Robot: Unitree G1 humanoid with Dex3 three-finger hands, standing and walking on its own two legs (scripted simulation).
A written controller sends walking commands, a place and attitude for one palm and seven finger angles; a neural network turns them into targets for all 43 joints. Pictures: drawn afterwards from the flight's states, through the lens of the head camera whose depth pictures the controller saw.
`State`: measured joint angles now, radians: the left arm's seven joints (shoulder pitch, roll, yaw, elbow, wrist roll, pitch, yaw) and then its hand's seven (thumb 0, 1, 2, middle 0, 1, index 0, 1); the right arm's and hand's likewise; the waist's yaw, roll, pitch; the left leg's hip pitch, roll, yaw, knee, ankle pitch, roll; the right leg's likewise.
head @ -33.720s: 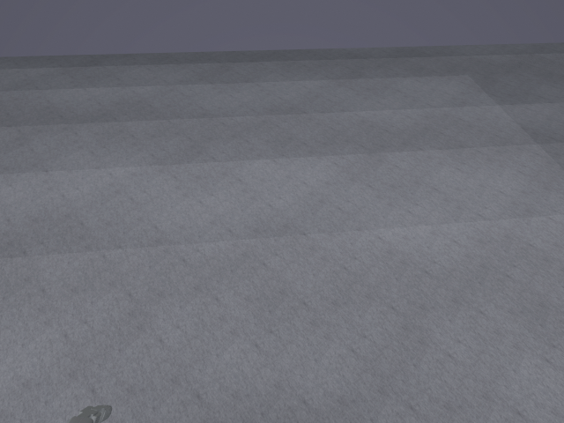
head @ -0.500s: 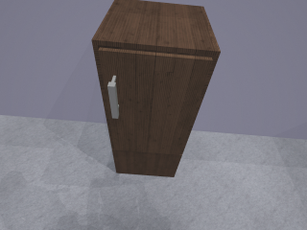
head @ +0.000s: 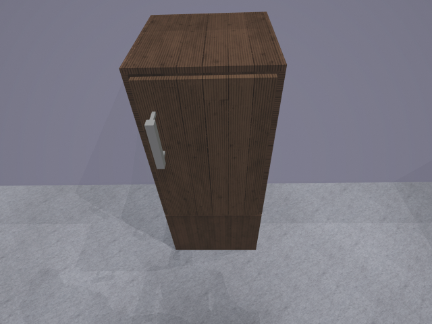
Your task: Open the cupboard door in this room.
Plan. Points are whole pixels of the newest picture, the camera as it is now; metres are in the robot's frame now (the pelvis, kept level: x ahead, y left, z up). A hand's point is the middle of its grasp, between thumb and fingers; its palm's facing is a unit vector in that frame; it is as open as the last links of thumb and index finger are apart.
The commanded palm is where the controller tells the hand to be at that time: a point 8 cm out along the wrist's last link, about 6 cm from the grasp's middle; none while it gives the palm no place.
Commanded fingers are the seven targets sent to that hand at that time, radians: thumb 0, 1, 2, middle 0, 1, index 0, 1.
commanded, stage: come to a stop and stand still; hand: left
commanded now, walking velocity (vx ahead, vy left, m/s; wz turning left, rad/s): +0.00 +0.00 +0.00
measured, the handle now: (157, 141) +0.58 +0.20 +0.00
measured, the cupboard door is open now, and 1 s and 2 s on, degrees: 0 0 0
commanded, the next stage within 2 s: look again from close up in 0.12 s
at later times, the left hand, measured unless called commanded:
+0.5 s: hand out of the picture +0.03 +0.15 -0.17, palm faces +0.01 -0.98 -0.17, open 7.4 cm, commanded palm none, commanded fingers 0.00 0.90 0.90 -0.20 -0.30 -0.20 -0.30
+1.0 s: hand (134, 276) +0.22 +0.18 -0.03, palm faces +0.27 -0.95 -0.14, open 7.5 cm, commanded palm +0.15 +0.21 -0.06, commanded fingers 0.00 0.67 0.80 -0.22 -0.45 -0.22 -0.45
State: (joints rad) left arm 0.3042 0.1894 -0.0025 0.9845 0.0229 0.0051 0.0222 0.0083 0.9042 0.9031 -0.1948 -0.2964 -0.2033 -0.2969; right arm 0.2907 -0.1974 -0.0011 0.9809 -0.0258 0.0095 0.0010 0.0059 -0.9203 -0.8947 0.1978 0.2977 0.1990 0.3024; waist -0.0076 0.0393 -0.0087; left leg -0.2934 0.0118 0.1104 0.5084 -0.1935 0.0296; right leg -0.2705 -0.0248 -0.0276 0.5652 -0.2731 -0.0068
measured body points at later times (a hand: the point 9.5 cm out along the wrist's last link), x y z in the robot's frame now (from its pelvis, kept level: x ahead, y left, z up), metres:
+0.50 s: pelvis +0.03 -0.02 +0.01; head +0.04 -0.02 +0.46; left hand +0.03 +0.20 -0.15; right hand +0.03 -0.23 -0.15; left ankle +0.05 +0.10 -0.73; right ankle +0.02 -0.11 -0.73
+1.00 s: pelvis +0.04 -0.02 -0.01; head +0.05 -0.04 +0.44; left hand +0.20 +0.23 -0.02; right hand +0.15 -0.27 -0.13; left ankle +0.05 +0.11 -0.73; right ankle +0.02 -0.11 -0.73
